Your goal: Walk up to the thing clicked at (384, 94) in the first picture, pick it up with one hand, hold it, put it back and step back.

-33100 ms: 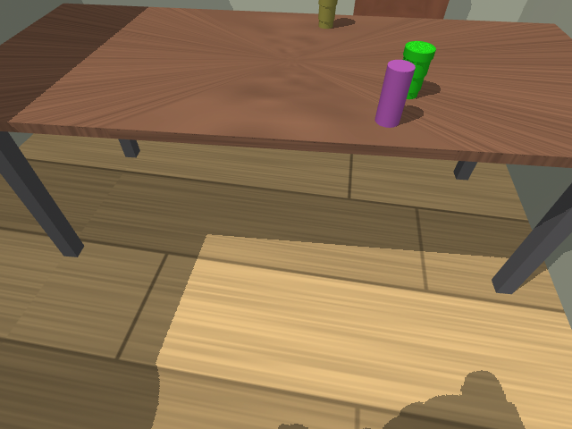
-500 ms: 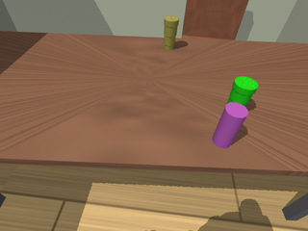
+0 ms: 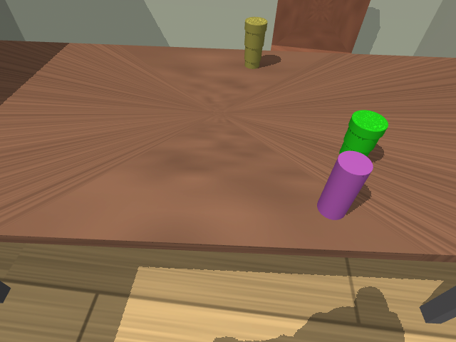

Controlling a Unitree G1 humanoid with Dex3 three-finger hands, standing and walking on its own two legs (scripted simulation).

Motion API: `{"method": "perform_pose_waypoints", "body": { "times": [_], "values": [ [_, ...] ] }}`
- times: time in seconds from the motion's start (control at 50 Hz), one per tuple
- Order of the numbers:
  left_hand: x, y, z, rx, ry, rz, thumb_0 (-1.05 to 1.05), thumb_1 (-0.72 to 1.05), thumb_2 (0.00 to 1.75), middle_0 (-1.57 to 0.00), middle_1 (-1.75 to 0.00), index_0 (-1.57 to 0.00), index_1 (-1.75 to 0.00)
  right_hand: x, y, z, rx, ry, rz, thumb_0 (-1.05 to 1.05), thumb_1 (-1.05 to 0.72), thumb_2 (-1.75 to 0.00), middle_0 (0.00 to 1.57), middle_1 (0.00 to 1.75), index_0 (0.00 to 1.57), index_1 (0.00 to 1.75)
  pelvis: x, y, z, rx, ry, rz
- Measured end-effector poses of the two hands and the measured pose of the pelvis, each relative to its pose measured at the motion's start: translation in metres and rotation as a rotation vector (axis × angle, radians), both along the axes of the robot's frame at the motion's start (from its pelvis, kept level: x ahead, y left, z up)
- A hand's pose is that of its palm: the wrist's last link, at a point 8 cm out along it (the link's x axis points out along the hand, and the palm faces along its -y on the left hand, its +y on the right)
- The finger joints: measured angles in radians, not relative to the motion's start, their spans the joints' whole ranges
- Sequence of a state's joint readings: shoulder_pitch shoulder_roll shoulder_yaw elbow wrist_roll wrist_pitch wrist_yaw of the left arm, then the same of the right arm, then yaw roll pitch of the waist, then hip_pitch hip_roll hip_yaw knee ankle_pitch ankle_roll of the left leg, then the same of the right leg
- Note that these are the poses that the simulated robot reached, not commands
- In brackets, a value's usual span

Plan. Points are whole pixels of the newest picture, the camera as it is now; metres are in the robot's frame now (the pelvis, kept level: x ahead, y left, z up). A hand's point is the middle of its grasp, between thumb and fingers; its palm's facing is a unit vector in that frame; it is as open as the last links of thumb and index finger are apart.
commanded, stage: stand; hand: right
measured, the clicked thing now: (342, 187) +0.43 -0.23 +0.02
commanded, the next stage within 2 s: step back in 1.92 s
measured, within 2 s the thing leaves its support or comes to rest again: neither
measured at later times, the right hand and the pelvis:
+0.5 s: hand out of the picture +0.07 -0.25 -0.15, palm faces -0.02 +0.94 -0.35, open 7.4 cm; pelvis +0.00 +0.00 +0.00, yaw +0 degrees
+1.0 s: hand out of the picture +0.06 -0.26 -0.16, palm faces -0.03 +0.94 -0.34, open 7.4 cm; pelvis +0.00 +0.00 +0.00, yaw +0 degrees
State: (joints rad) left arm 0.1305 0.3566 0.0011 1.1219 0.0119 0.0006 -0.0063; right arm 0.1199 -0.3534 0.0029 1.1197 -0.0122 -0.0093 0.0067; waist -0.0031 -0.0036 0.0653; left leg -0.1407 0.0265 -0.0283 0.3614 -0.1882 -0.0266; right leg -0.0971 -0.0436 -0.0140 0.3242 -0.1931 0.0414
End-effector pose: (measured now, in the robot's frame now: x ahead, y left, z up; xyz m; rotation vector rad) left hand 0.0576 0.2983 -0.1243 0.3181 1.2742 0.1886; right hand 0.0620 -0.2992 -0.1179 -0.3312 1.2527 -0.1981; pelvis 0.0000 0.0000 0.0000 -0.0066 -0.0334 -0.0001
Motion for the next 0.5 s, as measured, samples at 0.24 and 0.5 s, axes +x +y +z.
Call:
{"method": "perform_pose_waypoints", "body": {
  "times": [0.24, 0.5],
  "values": [
    [0.013, -0.001, 0.002, -0.001, -0.034, -0.007, 0.00, 0.91, 0.90, -0.20, -0.30, -0.21, -0.30, 0.012, 0.001, 0.002, 0.003, -0.026, 0.008, 0.01, -0.89, -0.89, 0.20, 0.30, 0.21, 0.30, 0.003, 0.000, 0.000, 0.000, 0.000, 0.001],
    [0.006, 0.000, 0.003, 0.002, -0.033, -0.004, 0.00, 0.91, 0.90, -0.20, -0.30, -0.21, -0.30, 0.006, 0.002, 0.002, 0.005, -0.032, 0.002, 0.01, -0.90, -0.90, 0.20, 0.30, 0.21, 0.30, -0.002, 0.000, 0.000, 0.002, -0.010, 0.001]
  ]
}}
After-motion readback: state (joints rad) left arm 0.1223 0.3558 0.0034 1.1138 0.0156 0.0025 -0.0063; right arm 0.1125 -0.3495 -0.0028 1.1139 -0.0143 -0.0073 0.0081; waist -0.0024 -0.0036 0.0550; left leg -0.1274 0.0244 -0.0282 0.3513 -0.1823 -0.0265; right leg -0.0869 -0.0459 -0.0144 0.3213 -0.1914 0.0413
